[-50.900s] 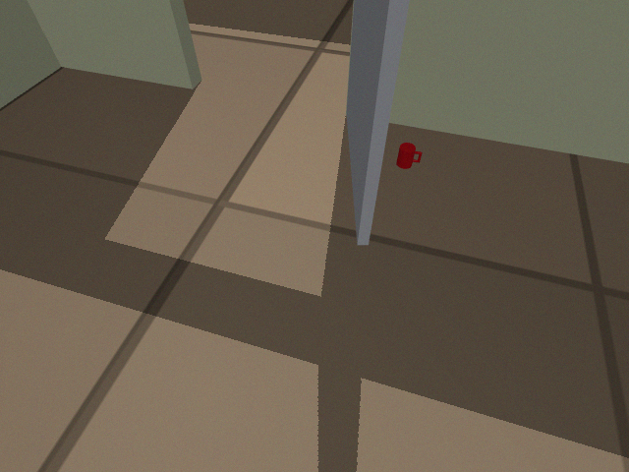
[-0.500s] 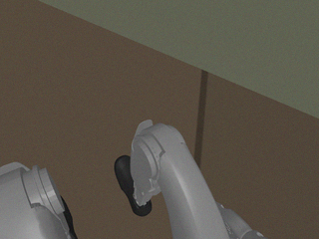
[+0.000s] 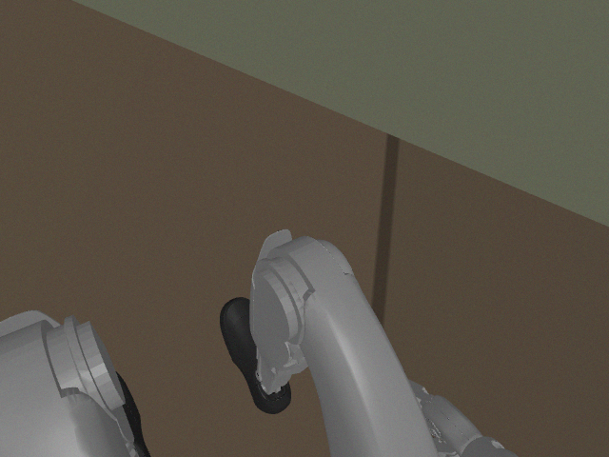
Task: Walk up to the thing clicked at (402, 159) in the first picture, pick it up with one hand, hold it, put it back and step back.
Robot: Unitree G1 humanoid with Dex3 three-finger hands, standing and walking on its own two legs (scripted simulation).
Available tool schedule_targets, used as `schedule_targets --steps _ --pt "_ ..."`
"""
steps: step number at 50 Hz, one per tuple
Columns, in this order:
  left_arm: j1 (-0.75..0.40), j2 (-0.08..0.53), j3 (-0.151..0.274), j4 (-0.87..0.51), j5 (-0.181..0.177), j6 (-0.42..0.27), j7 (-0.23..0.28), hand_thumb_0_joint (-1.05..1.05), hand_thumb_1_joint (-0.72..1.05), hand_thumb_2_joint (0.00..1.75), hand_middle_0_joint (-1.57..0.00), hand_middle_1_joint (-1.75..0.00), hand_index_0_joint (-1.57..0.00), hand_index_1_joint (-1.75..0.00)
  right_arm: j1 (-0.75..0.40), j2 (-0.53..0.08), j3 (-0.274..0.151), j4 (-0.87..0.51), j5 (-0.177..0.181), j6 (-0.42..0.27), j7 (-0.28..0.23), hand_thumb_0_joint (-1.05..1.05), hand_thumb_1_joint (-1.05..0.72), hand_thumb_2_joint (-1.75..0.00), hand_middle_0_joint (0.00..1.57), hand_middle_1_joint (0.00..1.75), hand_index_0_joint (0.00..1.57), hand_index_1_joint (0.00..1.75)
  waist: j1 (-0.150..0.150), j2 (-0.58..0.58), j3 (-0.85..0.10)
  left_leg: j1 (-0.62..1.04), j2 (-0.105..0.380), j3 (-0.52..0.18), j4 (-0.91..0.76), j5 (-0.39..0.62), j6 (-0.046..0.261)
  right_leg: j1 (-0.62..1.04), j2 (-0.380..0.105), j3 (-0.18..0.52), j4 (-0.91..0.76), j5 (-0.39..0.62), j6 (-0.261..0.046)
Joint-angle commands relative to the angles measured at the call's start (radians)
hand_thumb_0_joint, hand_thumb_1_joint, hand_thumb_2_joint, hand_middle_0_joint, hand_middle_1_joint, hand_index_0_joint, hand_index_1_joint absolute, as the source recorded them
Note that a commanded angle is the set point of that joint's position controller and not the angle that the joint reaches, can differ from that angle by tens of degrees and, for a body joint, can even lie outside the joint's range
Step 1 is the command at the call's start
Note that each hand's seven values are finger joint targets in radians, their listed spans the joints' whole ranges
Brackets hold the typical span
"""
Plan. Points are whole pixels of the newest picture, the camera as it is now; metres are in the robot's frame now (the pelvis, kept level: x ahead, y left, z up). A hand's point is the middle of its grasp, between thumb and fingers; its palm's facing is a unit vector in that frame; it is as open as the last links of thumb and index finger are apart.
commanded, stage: open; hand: left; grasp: from above
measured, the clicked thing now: out of the picture +0.47 +0.35 -0.27
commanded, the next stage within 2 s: withdraw in 0.04 s
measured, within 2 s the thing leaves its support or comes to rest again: neither
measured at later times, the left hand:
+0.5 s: hand out of the picture +0.48 +0.38 -0.16, palm faces -0.32 -0.08 -0.95, open 14.1 cm
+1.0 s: hand out of the picture +0.45 +0.37 -0.06, palm faces -0.50 -0.11 -0.86, open 13.8 cm
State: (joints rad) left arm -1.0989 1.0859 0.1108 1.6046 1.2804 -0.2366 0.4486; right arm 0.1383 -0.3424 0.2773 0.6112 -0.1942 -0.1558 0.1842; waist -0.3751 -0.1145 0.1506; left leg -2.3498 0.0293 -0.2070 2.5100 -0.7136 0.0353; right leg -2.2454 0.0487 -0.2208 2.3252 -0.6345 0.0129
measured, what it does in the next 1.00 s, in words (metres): rises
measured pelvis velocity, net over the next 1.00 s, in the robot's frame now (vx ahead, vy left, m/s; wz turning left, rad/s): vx -0.01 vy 0.00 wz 0.11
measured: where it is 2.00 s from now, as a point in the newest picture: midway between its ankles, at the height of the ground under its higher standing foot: (200, 413)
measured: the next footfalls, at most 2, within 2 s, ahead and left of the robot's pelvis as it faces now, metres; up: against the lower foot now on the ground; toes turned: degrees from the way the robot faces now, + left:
none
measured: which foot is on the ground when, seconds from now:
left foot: down 0.00-1.00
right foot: down 0.00-1.00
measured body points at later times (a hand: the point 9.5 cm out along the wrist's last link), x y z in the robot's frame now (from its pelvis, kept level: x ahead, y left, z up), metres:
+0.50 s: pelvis +0.00 +0.00 +0.01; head +0.26 +0.12 +0.36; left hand +0.49 +0.38 -0.10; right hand +0.07 -0.26 -0.06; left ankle +0.06 +0.12 -0.28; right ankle +0.12 -0.10 -0.28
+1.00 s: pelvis -0.01 +0.00 +0.06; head +0.22 +0.10 +0.44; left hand +0.48 +0.37 -0.01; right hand +0.06 -0.28 -0.02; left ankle +0.06 +0.12 -0.28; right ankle +0.12 -0.10 -0.28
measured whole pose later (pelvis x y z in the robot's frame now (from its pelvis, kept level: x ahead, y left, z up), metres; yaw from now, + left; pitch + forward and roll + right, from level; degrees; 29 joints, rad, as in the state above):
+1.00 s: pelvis -0.01 +0.00 +0.06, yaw +6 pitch +34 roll -10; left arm -1.10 0.91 0.01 1.35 1.20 -0.26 0.08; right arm 0.20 -0.33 0.15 0.61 -0.09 0.05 0.07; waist -0.28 0.00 -0.04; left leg -2.22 0.01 -0.11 2.25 -0.64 0.04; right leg -2.14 0.02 -0.13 2.14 -0.61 0.00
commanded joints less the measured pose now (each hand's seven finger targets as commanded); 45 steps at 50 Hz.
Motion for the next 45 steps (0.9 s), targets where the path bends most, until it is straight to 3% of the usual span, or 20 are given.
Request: schedule_targets --steps 1,2,3,4,7,8,11,15,17,18,22,25,29,31,33,34,37,38,40,45 --pt "-0.235 0.265 0.027 -0.116 -0.014 -0.006 0.033 0.0 -0.4 1.06 -0.07 -1.23 -0.11 -1.18 0.205 -0.323 -0.095 0.015 0.007 0.014 -0.013 0.0 -0.89 -0.9 0.2 0.3 0.2 0.3 -0.027 0.524 -0.673 0.503 0.017 0.046 -0.266 0.234 -0.02 0.369 0.04 -0.033 -0.191 0.23 -0.041" --pt "-0.237 0.267 0.03 -0.119 -0.005 -0.008 0.035 0.0 -0.4 1.06 -0.07 -1.22 -0.11 -1.18 0.212 -0.316 -0.094 0.026 0.005 0.017 -0.014 0.0 -0.89 -0.9 0.2 0.3 0.2 0.3 -0.029 0.535 -0.677 0.509 0.019 0.051 -0.259 0.249 -0.02 0.378 0.041 -0.032 -0.191 0.245 -0.04" --pt "-0.267 0.235 0.002 -0.149 -0.008 -0.016 0.036 0.0 -0.4 1.06 -0.07 -1.22 -0.11 -1.18 0.193 -0.311 -0.089 0.009 0.003 0.017 -0.014 0.0 -0.89 -0.9 0.2 0.3 0.2 0.3 -0.03 0.547 -0.694 0.522 0.018 0.051 -0.264 0.259 -0.022 0.38 0.042 -0.035 -0.192 0.25 -0.041" --pt "-0.23 0.253 0.027 -0.099 -0.009 -0.012 0.039 0.0 -0.39 1.05 -0.07 -1.23 -0.11 -1.18 0.203 -0.317 -0.092 0.022 0.004 0.016 -0.016 0.0 -0.89 -0.9 0.2 0.3 0.2 0.3 -0.033 0.522 -0.664 0.515 0.018 0.045 -0.259 0.253 -0.019 0.361 0.041 -0.037 -0.191 0.245 -0.041" --pt "-0.272 0.225 -0.014 -0.126 -0.007 -0.02 0.038 0.0 -0.38 1.03 -0.06 -1.23 -0.11 -1.18 0.203 -0.315 -0.083 0.025 0.007 0.014 -0.016 0.0 -0.89 -0.9 0.2 0.3 0.2 0.3 -0.044 0.546 -0.656 0.521 0.016 0.046 -0.267 0.245 -0.021 0.354 0.04 -0.034 -0.193 0.24 -0.04" --pt "-0.249 0.272 0.027 -0.104 -0.01 -0.022 0.046 0.0 -0.46 0.99 -0.06 -1.15 -0.08 -1.1 0.197 -0.322 -0.089 0.022 0.006 0.013 -0.019 0.0 -0.9 -0.9 0.2 0.3 0.2 0.3 -0.03 0.525 -0.673 0.515 0.019 0.043 -0.266 0.234 -0.019 0.361 0.042 -0.035 -0.191 0.23 -0.04" --pt "-0.24 0.298 0.055 -0.109 0.011 -0.017 0.06 0.0 -0.55 1.0 -0.06 -1.04 -0.07 -1.02 0.208 -0.328 -0.091 0.016 -0.001 0.014 -0.018 0.0 -0.9 -0.9 0.2 0.3 0.2 0.3 -0.022 0.54 -0.65 0.514 0.017 0.047 -0.266 0.233 -0.023 0.341 0.037 -0.037 -0.188 0.219 -0.045" --pt "-0.276 0.267 0.041 -0.246 -0.009 0.001 0.044 0.0 -0.58 1.02 -0.06 -1.03 -0.06 -1.03 0.203 -0.315 -0.109 0.009 0.005 0.004 -0.01 0.0 -0.91 -0.9 0.2 0.3 0.2 0.3 0.004 0.638 -0.74 0.593 0.016 0.051 -0.286 0.27 -0.034 0.339 0.032 -0.032 -0.184 0.247 -0.047" --pt "-0.236 0.304 0.081 -0.324 -0.009 0.015 0.031 0.0 -0.57 1.02 -0.06 -1.02 -0.06 -1.02 0.209 -0.318 -0.133 -0.002 0.012 0.009 -0.01 0.0 -0.91 -0.9 0.2 0.3 0.2 0.3 0.041 0.665 -0.831 0.629 0.012 0.062 -0.288 0.318 -0.037 0.371 0.028 -0.024 -0.184 0.277 -0.051" --pt "-0.212 0.284 0.083 -0.373 -0.019 0.025 0.021 0.0 -0.57 1.02 -0.06 -1.02 -0.06 -1.02 0.214 -0.302 -0.145 0.004 0.016 0.014 -0.006 0.0 -0.91 -0.9 0.2 0.3 0.2 0.3 0.067 0.701 -0.892 0.662 0.012 0.069 -0.299 0.341 -0.037 0.385 0.027 -0.018 -0.183 0.29 -0.052" --pt "-0.19 0.219 0.076 -0.5 -0.064 0.074 -0.043 0.0 -0.56 1.02 -0.06 -1.02 -0.05 -1.02 0.232 -0.276 -0.198 0.012 0.046 0.043 0.013 0.0 -0.9 -0.9 0.2 0.3 0.2 0.3 0.105 0.691 -0.966 0.661 0.004 0.092 -0.326 0.362 -0.025 0.371 0.024 0.012 -0.203 0.299 -0.052" --pt "-0.213 0.097 0.021 -0.546 -0.098 0.108 -0.119 0.0 -0.56 1.03 -0.07 -1.02 -0.05 -1.03 0.26 -0.256 -0.232 0.019 0.068 0.074 0.013 0.0 -0.91 -0.9 0.2 0.3 0.2 0.3 0.085 0.624 -0.931 0.649 -0.002 0.097 -0.385 0.291 -0.017 0.364 0.02 0.027 -0.261 0.253 -0.056" --pt "-0.241 0.028 -0.031 -0.601 -0.133 0.141 -0.236 0.0 -0.56 1.04 -0.08 -1.02 -0.06 -1.04 0.278 -0.237 -0.272 0.02 0.103 0.132 -0.018 0.0 -0.91 -0.91 0.2 0.3 0.2 0.3 0.094 0.538 -0.93 0.674 -0.008 0.102 -0.46 0.222 -0.01 0.386 0.015 0.055 -0.333 0.203 -0.061" --pt "-0.254 -0.014 -0.06 -0.579 -0.154 0.147 -0.29 0.0 -0.55 1.03 -0.08 -1.02 -0.06 -1.04 0.284 -0.218 -0.269 0.022 0.109 0.158 -0.039 0.0 -0.91 -0.91 0.2 0.3 0.2 0.3 0.067 0.451 -0.853 0.598 -0.015 0.114 -0.468 0.186 0.002 0.417 0.015 0.069 -0.374 0.182 -0.059" --pt "-0.239 -0.014 -0.068 -0.546 -0.159 0.142 -0.337 0.0 -0.54 1.03 -0.08 -1.02 -0.06 -1.03 0.273 -0.212 -0.262 0.013 0.113 0.177 -0.06 0.0 -0.91 -0.91 0.2 0.3 0.2 0.3 0.064 0.374 -0.794 0.553 -0.022 0.123 -0.473 0.186 0.007 0.436 0.012 0.08 -0.402 0.168 -0.062" --pt "-0.237 -0.064 -0.097 -0.513 -0.164 0.139 -0.36 0.0 -0.54 1.03 -0.08 -1.01 -0.07 -1.03 0.277 -0.204 -0.257 0.02 0.116 0.185 -0.07 0.0 -0.9 -0.9 0.2 0.3 0.2 0.3 0.057 0.356 -0.767 0.552 -0.023 0.117 -0.485 0.181 0.006 0.411 0.009 0.08 -0.41 0.156 -0.065" --pt "-0.237 -0.009 -0.076 -0.476 -0.15 0.11 -0.4 0.0 -0.52 1.01 -0.09 -1.01 -0.08 -1.02 0.263 -0.21 -0.246 -0.004 0.118 0.199 -0.097 0.0 -0.9 -0.9 0.2 0.3 0.2 0.3 0.068 0.326 -0.733 0.554 -0.023 0.117 -0.499 0.185 0.006 0.415 0.007 0.084 -0.427 0.143 -0.069" --pt "-0.257 -0.033 -0.102 -0.477 -0.148 0.096 -0.414 0.0 -0.51 1.01 -0.1 -1.01 -0.09 -1.02 0.267 -0.196 -0.234 0.001 0.118 0.203 -0.102 0.0 -0.9 -0.9 0.2 0.3 0.2 0.3 0.065 0.335 -0.724 0.538 -0.026 0.125 -0.504 0.183 0.005 0.425 0.004 0.087 -0.431 0.142 -0.067" --pt "-0.256 -0.003 -0.089 -0.452 -0.137 0.07 -0.422 0.0 -0.5 1.0 -0.12 -0.99 -0.11 -1.01 0.258 -0.191 -0.225 -0.013 0.121 0.207 -0.111 0.0 -0.91 -0.91 0.2 0.3 0.2 0.3 0.081 0.348 -0.741 0.549 -0.025 0.127 -0.515 0.18 0.005 0.428 0.004 0.088 -0.423 0.139 -0.064" --pt "-0.273 0.025 -0.08 -0.394 -0.107 0.004 -0.382 0.0 -0.47 0.98 -0.15 -0.96 -0.14 -0.98 0.247 -0.185 -0.198 -0.027 0.11 0.214 -0.123 0.0 -0.9 -0.91 0.2 0.3 0.2 0.3 0.087 0.355 -0.768 0.536 -0.028 0.135 -0.506 0.164 0.007 0.439 0.008 0.089 -0.407 0.129 -0.059"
